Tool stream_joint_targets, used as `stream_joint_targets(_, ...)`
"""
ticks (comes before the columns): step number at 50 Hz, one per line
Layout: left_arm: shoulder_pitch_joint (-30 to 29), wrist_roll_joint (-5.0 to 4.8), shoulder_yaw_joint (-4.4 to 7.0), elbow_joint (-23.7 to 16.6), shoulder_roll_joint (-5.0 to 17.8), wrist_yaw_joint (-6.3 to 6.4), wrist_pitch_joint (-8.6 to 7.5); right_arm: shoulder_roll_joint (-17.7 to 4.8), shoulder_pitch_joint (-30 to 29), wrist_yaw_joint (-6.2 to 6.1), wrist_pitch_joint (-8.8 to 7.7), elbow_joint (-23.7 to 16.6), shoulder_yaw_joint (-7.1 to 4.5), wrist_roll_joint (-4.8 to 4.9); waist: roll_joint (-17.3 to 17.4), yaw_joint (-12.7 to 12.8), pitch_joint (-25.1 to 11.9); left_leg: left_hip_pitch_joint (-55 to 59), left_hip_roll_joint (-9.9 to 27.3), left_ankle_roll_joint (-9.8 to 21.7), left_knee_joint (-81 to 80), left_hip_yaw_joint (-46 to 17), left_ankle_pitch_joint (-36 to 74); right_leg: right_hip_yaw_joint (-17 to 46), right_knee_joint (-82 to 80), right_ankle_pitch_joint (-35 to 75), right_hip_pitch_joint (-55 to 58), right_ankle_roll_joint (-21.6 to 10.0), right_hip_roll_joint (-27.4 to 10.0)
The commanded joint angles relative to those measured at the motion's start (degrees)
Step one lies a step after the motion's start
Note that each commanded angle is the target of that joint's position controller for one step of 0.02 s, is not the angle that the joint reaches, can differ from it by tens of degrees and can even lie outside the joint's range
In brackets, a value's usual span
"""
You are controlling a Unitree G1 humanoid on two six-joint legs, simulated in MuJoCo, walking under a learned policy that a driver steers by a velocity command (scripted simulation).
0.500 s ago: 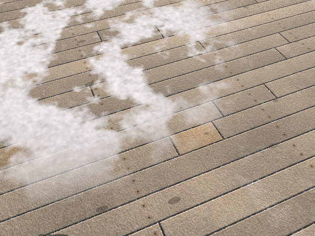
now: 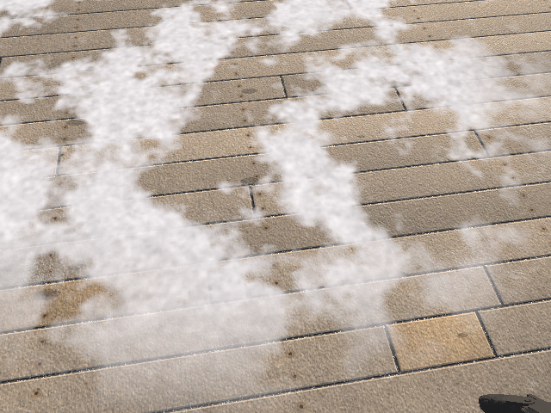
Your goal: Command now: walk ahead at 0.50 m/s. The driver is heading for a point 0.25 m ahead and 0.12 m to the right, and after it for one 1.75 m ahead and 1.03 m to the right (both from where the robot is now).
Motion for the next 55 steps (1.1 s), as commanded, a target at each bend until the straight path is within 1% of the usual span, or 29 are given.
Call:
stream_joint_targets(1,-5.2,-0.6,1.19,-6.3,6.8,-0.13,-2.01,-7.7,11.1,-0.26,-0.48,0.6,-2.59,-0.1,4.0,-6.1,-7.7,28.1,16.9,11.2,-17.0,-22.3,2.7,3.6,11.9,4.6,-28.9,-1.3,-4.3)
stream_joint_targets(2,-4.4,0.06,1.56,-5.8,6.7,0.02,-1.14,-5.9,8.6,-0.12,-0.97,0.5,-2.15,-0.35,4.9,-4.1,-5.5,22.4,15.0,10.0,-19.4,-17.9,4.6,4.3,8.8,7.8,-25.4,-0.9,-5.8)
stream_joint_targets(4,-1.6,0.0,1.3,-4.7,4.3,0.12,0.65,-5.8,6.9,-0.09,-2.07,1.3,-2.38,-0.72,5.6,-1.8,-4.3,16.2,14.2,9.8,-23.4,-13.3,6.1,4.9,7.5,11.7,-20.8,0.1,-6.1)
stream_joint_targets(6,-2.3,0.22,1.46,-5.0,3.6,0.7,1.69,-6.5,6.3,-0.39,-3.0,2.5,-2.61,-1.49,4.4,-0.8,-1.9,13.6,14.1,9.7,-24.0,-7.4,19.8,5.9,5.0,14.6,-21.4,1.5,-4.8)
stream_joint_targets(9,-5.2,1.11,1.25,-6.4,2.4,0.58,1.54,-7.1,5.4,-1.61,-2.85,3.7,-2.69,-1.79,4.2,-0.8,-1.3,13.1,11.7,7.5,-22.7,1.7,30.0,4.8,-6.6,24.2,-20.1,2.4,-3.1)
stream_joint_targets(12,-11.7,1.66,0.51,-9.2,0.8,-0.77,1.23,-8.6,6.8,-2.84,-2.01,4.7,-2.95,-1.28,3.8,-3.7,-1.5,15.1,11.4,6.3,-21.3,5.4,31.2,1.1,-17.9,33.2,-17.1,1.9,-1.5)
stream_joint_targets(16,-13.6,1.64,1.31,-12.4,3.0,-2.55,1.64,-10.2,7.5,-3.81,0.17,6.0,-3.71,0.19,4.6,-3.9,-2.7,23.8,15.2,5.4,-15.0,4.9,33.7,0.0,-22.6,26.2,-18.9,-0.2,-0.6)
stream_joint_targets(19,-6.4,1.83,3.02,-12.1,6.0,-3.21,1.55,-10.9,5.3,-4.83,1.98,5.2,-4.15,1.19,4.3,0.2,-6.2,24.8,13.8,2.5,-0.3,6.1,41.3,-3.3,-27.9,21.7,-10.1,-3.5,3.6)
stream_joint_targets(20,-1.4,2.09,4.41,-11.1,9.3,-2.44,1.31,-10.0,7.1,-4.85,2.13,5.2,-3.81,0.89,0.2,2.1,-9.5,21.6,9.5,-0.7,11.1,7.7,35.3,-1.2,-32.9,34.9,-0.9,-5.6,4.3)
stream_joint_targets(21,0.8,2.3,5.73,-11.9,15.3,-0.94,1.55,-6.5,10.2,-4.43,1.66,3.6,-2.49,-1.88,-11.8,0.5,-14.8,6.2,3.7,-5.0,29.6,7.9,2.9,15.3,-29.0,65.2,14.2,-11.6,-8.0)
stream_joint_targets(22,-0.7,3.05,5.39,-13.7,16.3,-0.78,1.73,-4.5,13.9,-3.43,1.18,2.4,-1.43,-2.06,-16.7,-2.4,-24.4,-9.0,-6.6,-7.5,46.3,-1.8,-31.8,39.2,-32.6,66.2,26.8,-24.9,-19.5)
stream_joint_targets(23,-2.7,2.4,4.58,-15.5,12.7,-1.06,2.16,-8.6,11.7,-2.51,0.97,3.6,-2.25,-0.44,-7.2,0.5,-25.9,-10.9,-2.4,-6.4,49.0,-9.8,-28.5,34.6,-35.0,55.6,24.4,-23.2,-17.1)
stream_joint_targets(24,-6.2,1.69,3.91,-16.3,10.0,-0.86,2.4,-8.9,7.5,-2.46,1.24,2.4,-2.33,0.65,-4.4,-0.1,-19.6,-13.3,-0.7,-5.6,47.1,-8.9,-23.8,28.4,-35.9,46.3,18.5,-20.2,-14.4)
stream_joint_targets(25,-8.4,0.84,3.43,-16.4,8.2,-0.53,2.86,-8.2,6.0,-3.14,1.82,2.8,-2.41,0.09,0.3,-1.4,-13.4,-13.6,1.4,-5.8,42.2,-8.1,-20.3,24.2,-37.7,38.7,10.9,-17.0,-11.6)
stream_joint_targets(26,-10.2,0.62,3.08,-16.7,7.1,0.02,3.36,-8.9,5.2,-3.92,2.62,2.6,-2.81,-0.7,-0.5,-2.5,-10.5,-11.3,2.6,-5.9,37.2,-8.2,-17.8,22.2,-39.2,33.0,4.5,-15.4,-9.8)
stream_joint_targets(27,-11.0,1.36,3.12,-17.2,7.3,0.33,3.84,-8.6,5.4,-4.04,3.26,2.4,-2.85,-0.8,-2.8,-3.6,-9.3,-7.6,2.2,-6.1,34.4,-7.5,-15.9,21.1,-40.5,29.9,-0.6,-14.6,-7.7)
stream_joint_targets(29,-11.3,2.13,3.67,-18.0,8.5,0.95,4.3,-6.7,6.7,-4.29,3.49,2.5,-2.43,-0.82,-5.5,-4.2,-9.4,-4.9,0.9,-6.9,28.1,-6.6,-14.3,19.8,-41.1,30.8,-3.2,-14.3,-6.0)
stream_joint_targets(33,-10.9,1.43,4.42,-18.8,9.9,2.43,5.13,-5.9,5.0,-4.49,3.32,2.5,-1.99,-0.72,-6.1,-3.0,-11.7,-2.8,0.1,-8.3,18.7,-7.7,-9.3,21.0,-40.3,23.4,-2.9,-13.0,-4.9)
stream_joint_targets(38,-11.0,1.44,4.47,-19.8,9.5,2.53,6.38,-6.6,3.4,-3.56,2.33,1.6,-2.27,-0.13,-9.1,-1.6,-10.1,0.7,-1.2,-7.7,8.7,-8.0,-8.8,26.2,-39.7,14.0,-2.9,-11.3,-4.1)
stream_joint_targets(41,-12.0,0.76,4.27,-20.5,9.0,2.6,7.12,-6.9,7.0,-2.68,1.25,2.5,-2.81,0.18,-9.6,-3.9,-9.5,8.4,-1.7,-5.5,-5.8,-6.5,-3.3,27.9,-36.1,16.5,-3.4,-9.0,-2.4)
stream_joint_targets(42,-10.8,0.58,3.86,-20.6,7.5,2.72,7.26,-9.0,8.6,-2.67,1.12,2.8,-3.56,-0.29,-7.4,-4.1,-9.6,14.1,2.7,-3.7,-10.8,-9.1,-0.6,26.0,-32.6,12.8,-6.8,-6.6,0.2)
stream_joint_targets(43,-9.2,0.83,3.05,-21.3,4.3,2.56,7.2,-14.0,8.2,-3.06,1.52,2.0,-4.62,-1.71,5.5,-2.1,-9.1,18.8,15.8,1.8,-14.6,-21.5,2.1,17.2,-20.6,0.9,-15.2,-3.0,6.4)
stream_joint_targets(44,-10.2,0.85,3.86,-23.2,6.6,2.24,6.28,-15.3,6.9,-2.81,1.85,2.0,-5.02,-3.73,19.1,-1.5,-6.6,15.1,23.5,10.6,-17.3,-33.7,10.7,8.7,-7.5,-8.9,-22.9,-0.2,11.4)
stream_joint_targets(45,-8.3,1.41,5.2,-21.5,10.8,2.04,5.9,-11.8,3.8,-3.01,1.66,0.0,-4.11,-3.43,13.1,-1.2,-6.4,14.5,23.3,11.6,-16.1,-30.6,13.3,10.5,2.7,-6.4,-22.8,1.4,8.0)
stream_joint_targets(46,-6.9,0.95,5.73,-19.7,11.3,1.98,6.23,-9.3,1.6,-3.34,1.72,-0.6,-3.52,-2.49,9.1,-0.5,-6.0,14.4,19.5,8.9,-14.4,-23.8,14.2,9.7,6.6,-2.8,-22.6,2.3,7.7)
stream_joint_targets(47,-5.6,0.88,5.54,-18.4,9.7,2.33,6.97,-8.2,0.3,-3.55,1.91,-1.1,-3.2,-1.48,7.3,-0.1,-5.7,15.6,16.2,6.6,-13.1,-18.9,14.1,8.7,9.6,-0.2,-23.2,3.5,7.2)
stream_joint_targets(48,-5.6,0.93,5.15,-18.4,8.4,2.33,7.51,-7.7,0.4,-3.74,2.06,-1.1,-2.92,-0.78,7.3,-1.0,-4.9,16.3,15.6,6.5,-12.7,-16.5,16.4,8.2,12.4,1.9,-24.6,4.6,6.8)
stream_joint_targets(50,-7.9,0.32,4.32,-19.6,6.2,2.0,7.87,-8.0,2.0,-4.16,2.69,-0.9,-2.88,-1.06,8.2,-2.3,-4.3,17.2,13.6,6.9,-13.1,-11.4,18.1,5.0,10.1,4.5,-24.5,5.8,5.8)
stream_joint_targets(55,-13.1,0.46,3.0,-22.9,3.9,1.03,7.69,-11.2,5.0,-4.4,3.84,-0.2,-4.24,-1.07,11.2,-5.6,-6.6,22.4,16.5,8.5,-12.6,-8.1,19.3,1.5,-5.0,3.4,-19.4,6.4,2.2)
